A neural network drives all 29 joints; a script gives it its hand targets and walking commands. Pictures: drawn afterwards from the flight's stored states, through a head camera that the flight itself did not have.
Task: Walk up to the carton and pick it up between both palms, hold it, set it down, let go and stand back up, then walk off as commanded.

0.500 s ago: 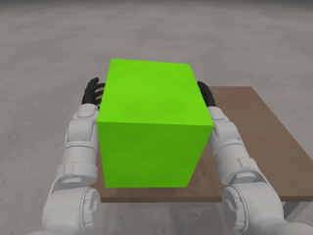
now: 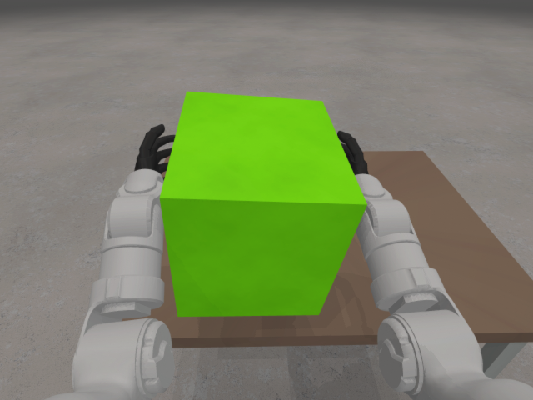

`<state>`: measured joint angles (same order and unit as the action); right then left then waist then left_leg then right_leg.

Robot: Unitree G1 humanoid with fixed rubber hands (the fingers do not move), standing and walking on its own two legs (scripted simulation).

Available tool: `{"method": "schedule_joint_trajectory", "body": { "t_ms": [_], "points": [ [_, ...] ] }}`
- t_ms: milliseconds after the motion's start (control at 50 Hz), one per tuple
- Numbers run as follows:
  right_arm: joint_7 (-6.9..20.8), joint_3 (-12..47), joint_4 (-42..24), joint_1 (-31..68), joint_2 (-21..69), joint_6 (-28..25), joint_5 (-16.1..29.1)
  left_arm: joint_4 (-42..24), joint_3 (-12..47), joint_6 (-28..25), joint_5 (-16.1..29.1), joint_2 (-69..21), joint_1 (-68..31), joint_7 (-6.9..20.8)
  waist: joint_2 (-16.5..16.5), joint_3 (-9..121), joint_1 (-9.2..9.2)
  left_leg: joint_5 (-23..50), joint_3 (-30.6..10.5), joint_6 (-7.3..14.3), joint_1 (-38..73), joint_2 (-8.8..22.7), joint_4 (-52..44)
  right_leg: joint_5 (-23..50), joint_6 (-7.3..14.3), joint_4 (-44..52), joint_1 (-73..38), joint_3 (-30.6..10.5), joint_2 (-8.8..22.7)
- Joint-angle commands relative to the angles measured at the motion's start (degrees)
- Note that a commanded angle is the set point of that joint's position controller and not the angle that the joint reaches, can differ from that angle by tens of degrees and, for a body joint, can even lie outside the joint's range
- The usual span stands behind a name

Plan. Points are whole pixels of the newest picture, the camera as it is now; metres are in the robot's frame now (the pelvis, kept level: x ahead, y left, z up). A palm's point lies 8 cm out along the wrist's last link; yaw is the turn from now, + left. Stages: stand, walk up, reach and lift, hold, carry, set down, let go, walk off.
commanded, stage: reach and lift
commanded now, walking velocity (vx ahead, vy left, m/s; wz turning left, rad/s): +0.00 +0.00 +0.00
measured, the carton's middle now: (253, 204) +0.35 +0.03 +0.17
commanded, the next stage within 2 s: hold in 0.10 s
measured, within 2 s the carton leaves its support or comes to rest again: neither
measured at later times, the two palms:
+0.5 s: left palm (145, 172) +0.35 +0.17 +0.24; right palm (357, 176) +0.36 -0.13 +0.22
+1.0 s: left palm (146, 172) +0.35 +0.17 +0.23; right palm (357, 176) +0.36 -0.13 +0.22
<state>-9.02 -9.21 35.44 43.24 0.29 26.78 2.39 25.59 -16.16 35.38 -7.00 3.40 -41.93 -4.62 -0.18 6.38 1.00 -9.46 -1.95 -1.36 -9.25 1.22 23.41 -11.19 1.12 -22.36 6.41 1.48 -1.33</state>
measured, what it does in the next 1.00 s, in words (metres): stands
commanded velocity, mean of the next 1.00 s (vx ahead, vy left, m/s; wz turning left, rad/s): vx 0.00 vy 0.00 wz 0.00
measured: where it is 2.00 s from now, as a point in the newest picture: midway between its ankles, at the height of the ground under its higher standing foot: outside the picture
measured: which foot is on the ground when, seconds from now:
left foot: down 0.00-1.00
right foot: down 0.00-1.00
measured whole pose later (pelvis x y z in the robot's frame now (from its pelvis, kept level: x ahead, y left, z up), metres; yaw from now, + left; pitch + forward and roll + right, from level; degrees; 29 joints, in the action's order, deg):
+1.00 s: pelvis +0.00 +0.00 +0.00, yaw +0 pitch -6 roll -1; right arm -9.6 -9.2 31.1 43.2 0.4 31.0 3.6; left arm 20.5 -16.2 40.7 -7.3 3.4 -41.9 -4.1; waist -0.2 6.3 1.3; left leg -9.2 -2.0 -1.4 -8.8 1.2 23.4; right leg -11.0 1.1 -22.4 5.9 1.5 -1.3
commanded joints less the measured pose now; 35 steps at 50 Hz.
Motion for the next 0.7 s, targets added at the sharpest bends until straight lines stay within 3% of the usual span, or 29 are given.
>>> {"method": "schedule_joint_trajectory", "body": {
  "t_ms": [0,80,140,280,380,460,680],
  "points": [
    [2.0,23.7,-20.9,53.2,34.6,-4.7,14.1,-16.0,28.9,-1.2,7.4,-40.2,-45.4,12.5,2.1,23.0,8.82,10.9,0.0,-0.6,7.1,-5.2,-4.5,21.6,-4.0,5.4,-14.7,-1.6,-0.3],
    [2.2,22.4,-16.6,52.6,32.9,-3.1,13.1,-12.3,25.8,0.5,5.0,-38.6,-44.0,13.1,1.5,17.8,8.05,5.4,0.4,0.1,6.2,-5.0,-6.2,14.7,-3.9,6.7,-12.0,-1.5,0.0],
    [2.5,22.1,-16.8,53.0,32.9,-2.7,12.7,-13.5,26.5,1.0,5.3,-39.0,-45.1,13.3,1.8,17.8,8.22,3.7,0.4,0.3,5.6,-4.8,-6.7,11.7,-3.6,6.7,-11.2,-1.3,-0.2],
    [2.5,24.5,-22.0,54.2,34.0,-2.1,15.1,-19.4,29.6,1.6,7.2,-40.7,-47.3,12.2,3.1,23.4,8.28,9.2,-0.1,-0.4,7.4,-4.8,-4.9,16.9,-3.3,5.6,-12.5,-1.3,-0.7],
    [2.5,23.7,-20.2,53.0,32.5,-0.9,15.0,-17.5,28.9,2.8,6.3,-40.2,-45.6,12.2,3.2,20.4,8.14,7.5,-0.3,-0.5,7.0,-4.5,-5.3,14.1,-3.1,6.2,-11.1,-1.2,-0.9],
    [2.8,21.9,-17.0,54.0,31.7,-0.4,13.2,-13.8,26.7,3.7,4.7,-39.2,-45.1,13.1,2.0,16.0,7.82,1.6,0.3,0.5,5.2,-4.3,-6.9,8.1,-3.1,7.1,-8.7,-1.3,-0.3],
    [2.9,22.6,-19.2,54.0,32.3,-0.8,14.3,-16.2,28.2,3.1,5.7,-40.2,-45.9,12.5,2.8,19.6,8.26,5.6,-0.1,-0.3,6.3,-4.4,-5.8,12.4,-3.0,6.2,-10.3,-1.3,-0.6]
  ]
}}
